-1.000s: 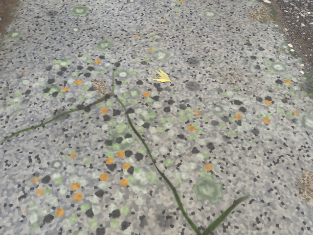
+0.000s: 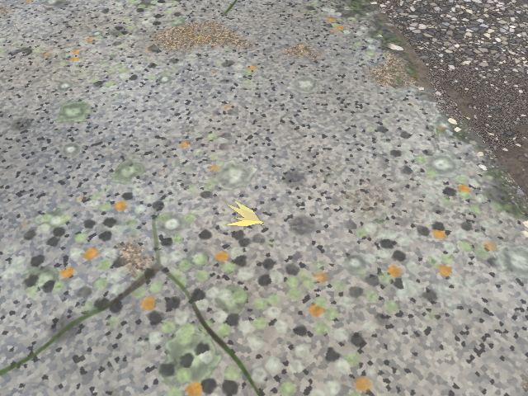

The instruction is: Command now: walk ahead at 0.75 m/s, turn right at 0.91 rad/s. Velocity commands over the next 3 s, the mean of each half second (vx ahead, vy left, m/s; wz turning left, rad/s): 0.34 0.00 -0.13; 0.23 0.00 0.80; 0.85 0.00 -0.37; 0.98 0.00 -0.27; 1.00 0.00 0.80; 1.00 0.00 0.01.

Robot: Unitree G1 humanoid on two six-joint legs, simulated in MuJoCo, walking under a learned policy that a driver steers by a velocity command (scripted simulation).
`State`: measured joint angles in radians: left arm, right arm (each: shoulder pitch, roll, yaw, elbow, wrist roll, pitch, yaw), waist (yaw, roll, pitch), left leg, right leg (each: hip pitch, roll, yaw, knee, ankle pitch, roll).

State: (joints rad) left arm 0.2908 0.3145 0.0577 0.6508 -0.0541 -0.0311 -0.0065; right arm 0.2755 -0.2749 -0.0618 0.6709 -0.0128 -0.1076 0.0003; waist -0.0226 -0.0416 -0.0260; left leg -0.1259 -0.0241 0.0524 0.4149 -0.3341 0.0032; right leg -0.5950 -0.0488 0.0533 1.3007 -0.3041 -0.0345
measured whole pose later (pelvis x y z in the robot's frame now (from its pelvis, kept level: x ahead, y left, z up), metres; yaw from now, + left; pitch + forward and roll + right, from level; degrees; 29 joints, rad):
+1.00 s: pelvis +0.32 +0.04 +0.02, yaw +24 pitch +3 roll -4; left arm 0.05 0.34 0.11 0.75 -0.01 -0.08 -0.03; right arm 0.37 -0.31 -0.06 0.64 0.02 -0.02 -0.03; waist -0.03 -0.01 0.01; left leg -0.20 -0.02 -0.16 0.38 -0.22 0.07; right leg -0.53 0.01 0.07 0.75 -0.14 0.04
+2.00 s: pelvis +1.13 +0.07 +0.01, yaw +2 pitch +0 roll +3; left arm 0.05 0.28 -0.01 0.65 0.02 -0.14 -0.03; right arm 0.54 -0.28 -0.07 0.80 0.02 -0.09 0.01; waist -0.09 -0.01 0.04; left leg -0.11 -0.14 -0.13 0.35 -0.22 0.08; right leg -0.57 -0.03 0.12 1.00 -0.34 -0.04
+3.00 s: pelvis +1.95 +0.32 -0.02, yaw +27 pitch -2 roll +2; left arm 0.17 0.29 0.03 0.76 -0.04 -0.06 -0.05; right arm 0.38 -0.25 -0.04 0.80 -0.02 -0.12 0.00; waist -0.06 -0.02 0.04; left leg 0.24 -0.09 0.23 0.18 -0.40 0.05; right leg -0.79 -0.09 -0.02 0.74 0.24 -0.05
